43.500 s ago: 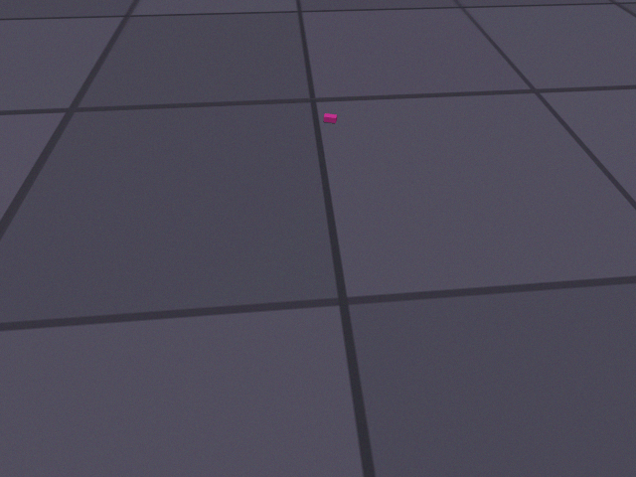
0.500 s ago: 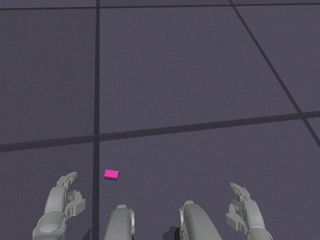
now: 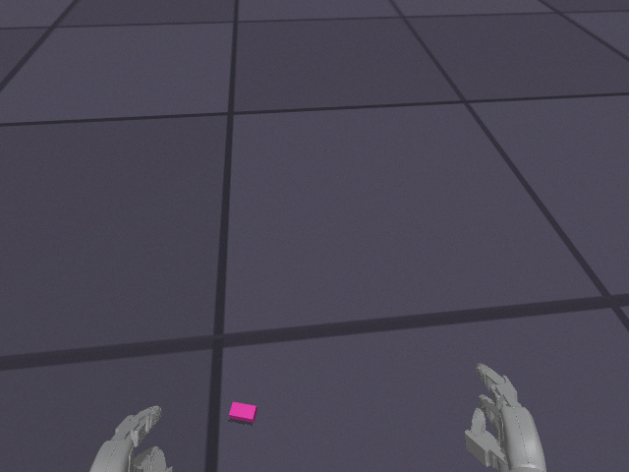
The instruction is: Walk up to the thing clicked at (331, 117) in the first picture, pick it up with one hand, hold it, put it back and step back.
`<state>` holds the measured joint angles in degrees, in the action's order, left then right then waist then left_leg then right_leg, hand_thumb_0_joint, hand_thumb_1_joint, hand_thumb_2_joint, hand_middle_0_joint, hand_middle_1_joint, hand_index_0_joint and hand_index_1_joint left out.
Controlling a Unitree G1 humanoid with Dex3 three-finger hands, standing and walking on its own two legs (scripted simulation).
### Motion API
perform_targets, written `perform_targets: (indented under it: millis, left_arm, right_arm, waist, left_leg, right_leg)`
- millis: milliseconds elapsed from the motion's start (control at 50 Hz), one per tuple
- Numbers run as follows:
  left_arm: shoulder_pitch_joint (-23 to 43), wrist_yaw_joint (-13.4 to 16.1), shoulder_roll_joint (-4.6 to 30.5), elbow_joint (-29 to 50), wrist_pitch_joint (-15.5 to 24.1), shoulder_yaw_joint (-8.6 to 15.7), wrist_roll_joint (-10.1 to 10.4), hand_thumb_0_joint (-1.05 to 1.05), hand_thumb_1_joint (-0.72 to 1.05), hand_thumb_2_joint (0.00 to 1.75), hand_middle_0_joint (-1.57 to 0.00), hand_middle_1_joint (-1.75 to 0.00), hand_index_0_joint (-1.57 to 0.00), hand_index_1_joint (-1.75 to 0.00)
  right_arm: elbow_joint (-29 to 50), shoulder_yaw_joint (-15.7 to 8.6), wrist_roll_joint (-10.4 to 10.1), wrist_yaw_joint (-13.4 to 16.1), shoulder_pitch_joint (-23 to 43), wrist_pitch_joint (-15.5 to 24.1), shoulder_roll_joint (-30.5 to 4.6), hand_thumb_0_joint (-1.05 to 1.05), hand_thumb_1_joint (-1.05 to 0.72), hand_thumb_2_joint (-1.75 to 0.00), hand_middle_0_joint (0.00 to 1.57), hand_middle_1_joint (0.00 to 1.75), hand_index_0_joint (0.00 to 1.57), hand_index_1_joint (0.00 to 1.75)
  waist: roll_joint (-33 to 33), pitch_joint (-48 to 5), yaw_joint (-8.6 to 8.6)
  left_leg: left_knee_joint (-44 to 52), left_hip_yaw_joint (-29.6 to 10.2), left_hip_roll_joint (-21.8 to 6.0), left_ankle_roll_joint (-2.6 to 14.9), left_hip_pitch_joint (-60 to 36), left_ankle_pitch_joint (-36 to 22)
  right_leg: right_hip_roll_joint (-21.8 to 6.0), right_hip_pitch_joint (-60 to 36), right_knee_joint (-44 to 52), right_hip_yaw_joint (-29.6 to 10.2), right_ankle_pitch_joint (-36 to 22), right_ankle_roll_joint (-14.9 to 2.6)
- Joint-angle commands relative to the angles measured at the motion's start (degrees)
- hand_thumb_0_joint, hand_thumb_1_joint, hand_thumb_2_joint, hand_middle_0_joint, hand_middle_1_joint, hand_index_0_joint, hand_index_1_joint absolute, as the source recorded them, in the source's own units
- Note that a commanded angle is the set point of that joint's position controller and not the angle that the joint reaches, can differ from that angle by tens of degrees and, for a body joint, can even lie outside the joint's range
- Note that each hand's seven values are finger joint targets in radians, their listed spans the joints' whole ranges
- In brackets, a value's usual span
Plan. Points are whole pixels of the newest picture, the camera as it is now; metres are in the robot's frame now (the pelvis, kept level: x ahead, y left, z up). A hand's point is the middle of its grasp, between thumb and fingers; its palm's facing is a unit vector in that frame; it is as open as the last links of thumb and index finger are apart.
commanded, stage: home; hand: left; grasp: from above
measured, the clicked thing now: (243, 412) +0.43 +0.19 -0.70
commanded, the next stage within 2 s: stand in 1.82 s
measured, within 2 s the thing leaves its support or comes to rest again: neither
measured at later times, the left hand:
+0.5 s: hand out of the picture +0.16 +0.18 -0.05, palm faces +0.04 -0.98 -0.20, open 7.4 cm
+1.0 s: hand out of the picture +0.16 +0.18 -0.05, palm faces +0.04 -0.98 -0.20, open 7.4 cm
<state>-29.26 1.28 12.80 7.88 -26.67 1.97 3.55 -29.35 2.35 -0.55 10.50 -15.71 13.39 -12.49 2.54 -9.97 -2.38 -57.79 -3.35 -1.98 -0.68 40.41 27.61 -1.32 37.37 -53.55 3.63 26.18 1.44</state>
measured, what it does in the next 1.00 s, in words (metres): stands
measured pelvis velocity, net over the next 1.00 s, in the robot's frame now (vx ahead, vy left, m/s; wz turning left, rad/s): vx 0.00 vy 0.00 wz -0.01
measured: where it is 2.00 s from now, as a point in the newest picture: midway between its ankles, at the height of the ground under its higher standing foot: outside the picture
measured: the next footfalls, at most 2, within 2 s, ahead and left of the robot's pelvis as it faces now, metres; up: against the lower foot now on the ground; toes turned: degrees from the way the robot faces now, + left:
none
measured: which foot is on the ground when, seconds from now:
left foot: down 0.00-1.00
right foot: down 0.00-1.00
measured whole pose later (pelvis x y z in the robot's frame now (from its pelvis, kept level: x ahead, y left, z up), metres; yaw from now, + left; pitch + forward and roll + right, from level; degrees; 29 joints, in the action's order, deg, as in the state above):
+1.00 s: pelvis +0.00 +0.00 +0.00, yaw +0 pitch +9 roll -3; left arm -28.6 0.9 13.2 7.4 -25.9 1.7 3.1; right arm -31.5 2.0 -0.1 10.6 -16.4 14.7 -12.5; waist 2.3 -9.1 -2.2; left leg -58.1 -3.1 -2.2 -0.9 40.0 27.7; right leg -1.1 37.3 -54.2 3.3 26.3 1.3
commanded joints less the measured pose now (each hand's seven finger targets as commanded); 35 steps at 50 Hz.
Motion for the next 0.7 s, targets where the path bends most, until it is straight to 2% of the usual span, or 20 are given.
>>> perform_targets:
  millis: [0, 60, 140, 220, 380, 400, 440, 460, 540, 560, 600, 620, 640, 680]
  left_arm:
    - [2.2, 0.0, 5.5, 11.0, 3.2, 3.5, -0.7, 0.0, 0.9, 0.9, -0.2, -0.3, -0.2, -0.3]
    - [3.0, 0.0, 5.9, 11.2, 3.5, 3.5, -0.8, 0.0, 0.9, 0.9, -0.2, -0.3, -0.2, -0.3]
    - [2.5, 0.2, 5.7, 10.4, 3.5, 3.2, -1.1, 0.0, 0.9, 0.9, -0.2, -0.3, -0.2, -0.3]
    - [2.3, 0.2, 5.8, 10.6, 3.5, 3.3, -0.9, 0.0, 0.9, 0.9, -0.2, -0.3, -0.2, -0.3]
    - [2.2, 0.2, 5.5, 11.0, 3.6, 3.3, -0.7, 0.0, 0.9, 0.9, -0.2, -0.3, -0.2, -0.3]
    - [1.8, 0.3, 5.5, 10.4, 3.7, 3.3, -0.8, 0.0, 0.9, 0.9, -0.2, -0.3, -0.2, -0.3]
    - [2.3, 0.2, 5.9, 11.1, 3.8, 3.5, -0.7, 0.0, 0.9, 0.9, -0.2, -0.3, -0.2, -0.3]
    - [1.8, 0.2, 5.6, 10.1, 3.7, 3.3, -0.7, 0.0, 0.9, 0.9, -0.2, -0.3, -0.2, -0.3]
    - [2.3, 0.1, 6.2, 10.8, 3.8, 3.8, -0.7, 0.0, 0.9, 0.9, -0.2, -0.3, -0.2, -0.3]
    - [2.0, 0.0, 5.5, 10.2, 3.6, 3.0, -0.7, 0.0, 0.9, 0.9, -0.2, -0.3, -0.2, -0.3]
    - [2.6, 0.2, 6.3, 11.1, 3.7, 4.1, -0.6, 0.0, 0.9, 0.9, -0.2, -0.3, -0.2, -0.3]
    - [1.5, 0.1, 5.5, 10.2, 3.6, 3.1, -0.7, 0.0, 0.9, 0.9, -0.2, -0.3, -0.2, -0.3]
    - [1.7, 0.1, 6.5, 10.1, 3.6, 3.9, -0.7, 0.0, 0.9, 0.9, -0.2, -0.3, -0.2, -0.3]
    - [1.9, 0.0, 5.8, 10.1, 3.4, 3.1, -0.7, 0.0, 0.9, 0.9, -0.2, -0.3, -0.2, -0.3]
  right_arm:
    - [7.9, -3.4, 0.3, 0.7, 2.4, 3.8, -7.2, 0.0, -0.9, -0.9, 0.2, 0.3, 0.2, 0.3]
    - [7.7, -3.3, 0.4, 0.7, 2.8, 4.0, -7.1, 0.0, -0.9, -0.9, 0.2, 0.3, 0.2, 0.3]
    - [7.6, -3.0, 0.5, 0.8, 3.5, 4.0, -7.0, 0.0, -0.9, -0.9, 0.2, 0.3, 0.2, 0.3]
    - [7.5, -3.0, 0.4, 0.8, 3.7, 4.2, -7.0, 0.0, -0.9, -0.9, 0.2, 0.3, 0.2, 0.3]
    - [7.3, -3.3, 0.4, 0.9, 3.2, 4.6, -7.1, 0.0, -0.9, -0.9, 0.2, 0.3, 0.2, 0.3]
    - [7.0, -3.3, 0.4, 0.9, 3.3, 4.6, -7.2, 0.0, -0.9, -0.9, 0.2, 0.3, 0.2, 0.3]
    - [7.3, -3.4, 0.4, 0.9, 3.1, 4.6, -7.3, 0.0, -0.9, -0.9, 0.2, 0.3, 0.2, 0.3]
    - [7.1, -3.2, 0.4, 1.0, 3.4, 4.5, -7.1, 0.0, -0.9, -0.9, 0.2, 0.3, 0.2, 0.3]
    - [7.0, -3.3, 0.4, 0.9, 3.1, 4.7, -7.2, 0.0, -0.9, -0.9, 0.2, 0.3, 0.2, 0.3]
    - [6.9, -3.3, 0.4, 0.9, 3.0, 4.7, -7.4, 0.0, -0.9, -0.9, 0.2, 0.3, 0.2, 0.3]
    - [6.8, -3.6, 0.4, 1.0, 2.8, 4.7, -7.5, 0.0, -0.9, -0.9, 0.2, 0.3, 0.2, 0.3]
    - [6.8, -3.4, 0.4, 0.9, 3.1, 4.8, -7.2, 0.0, -0.9, -0.9, 0.2, 0.3, 0.2, 0.3]
    - [6.6, -3.5, 0.4, 1.0, 2.8, 4.6, -7.4, 0.0, -0.9, -0.9, 0.2, 0.3, 0.2, 0.3]
    - [6.8, -3.5, 0.4, 0.9, 3.0, 4.8, -7.4, 0.0, -0.9, -0.9, 0.2, 0.3, 0.2, 0.3]
  waist:
    - [1.1, -4.0, -0.45]
    - [0.6, -4.9, -0.8]
    - [0.8, -2.6, 0.0]
    - [1.1, -2.4, 0.23]
    - [1.1, -4.2, 0.2]
    - [0.8, -2.7, 0.44]
    - [0.6, -4.0, 0.1]
    - [0.0, -2.7, 0.37]
    - [1.0, -3.3, 0.13]
    - [1.1, -2.4, 0.05]
    - [0.3, -3.8, 0.06]
    - [0.5, -2.8, 0.34]
    - [0.8, -3.0, 0.27]
    - [0.3, -3.1, 0.1]
  left_leg:
    - [9.5, 1.0, 2.0, 1.27, -6.7, -12.2]
    - [8.8, 1.1, 2.2, 1.45, -6.8, -13.6]
    - [10.0, 1.2, 2.3, 1.45, -5.8, -9.2]
    - [10.4, 0.9, 2.1, 1.41, -5.5, -8.1]
    - [10.5, 0.5, 1.7, 1.08, -6.2, -9.3]
    - [10.6, 0.6, 1.6, 1.12, -5.9, -8.8]
    - [10.2, 0.8, 1.8, 1.2, -6.0, -9.5]
    - [10.1, 0.8, 1.7, 1.24, -5.3, -9.2]
    - [10.1, 1.0, 1.9, 1.23, -5.4, -8.5]
    - [10.4, 0.9, 1.7, 1.17, -5.8, -8.5]
    - [10.0, 0.9, 1.7, 1.16, -6.0, -9.6]
    - [10.2, 0.9, 1.6, 1.09, -5.9, -9.7]
    - [10.0, 1.1, 1.8, 1.17, -5.8, -9.7]
    - [10.3, 0.7, 1.6, 1.15, -5.8, -9.6]
  right_leg:
    - [2.4, -2.8, 8.1, 0.9, -10.0, -1.49]
    - [2.3, -3.6, 8.2, 0.6, -11.8, -1.36]
    - [2.3, -2.9, 9.1, 0.6, -8.0, -1.23]
    - [2.4, -2.6, 9.1, 0.9, -6.9, -1.25]
    - [2.7, -2.9, 8.1, 1.0, -7.6, -1.41]
    - [2.7, -2.5, 8.3, 1.1, -7.2, -1.32]
    - [2.6, -3.0, 8.4, 0.7, -7.8, -1.39]
    - [2.6, -2.7, 8.5, 0.8, -7.6, -1.28]
    - [2.6, -2.8, 8.6, 0.5, -7.2, -1.27]
    - [2.6, -2.3, 8.4, 0.7, -7.2, -1.3]
    - [2.7, -3.0, 8.3, 0.6, -7.9, -1.29]
    - [2.7, -2.6, 8.2, 0.7, -7.8, -1.37]
    - [2.6, -2.8, 8.4, 0.5, -7.9, -1.32]
    - [2.7, -2.7, 8.2, 0.7, -7.8, -1.36]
